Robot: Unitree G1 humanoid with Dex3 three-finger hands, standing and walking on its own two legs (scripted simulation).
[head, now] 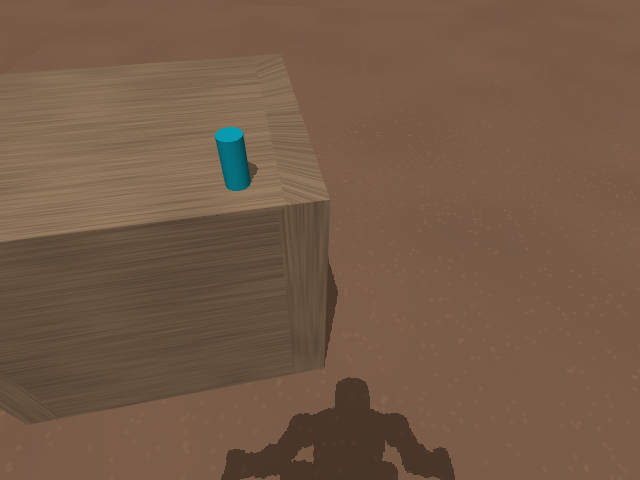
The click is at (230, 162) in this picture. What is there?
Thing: squat round
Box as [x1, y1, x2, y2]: [215, 127, 250, 190]
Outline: 222,128 215,133 215,138 225,184 229,189 240,190 247,187 250,182 242,131 235,127
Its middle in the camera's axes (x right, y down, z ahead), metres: -0.17 -0.17 +0.76
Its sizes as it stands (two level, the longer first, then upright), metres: 0.051 0.051 0.113
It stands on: a support 0.75 m high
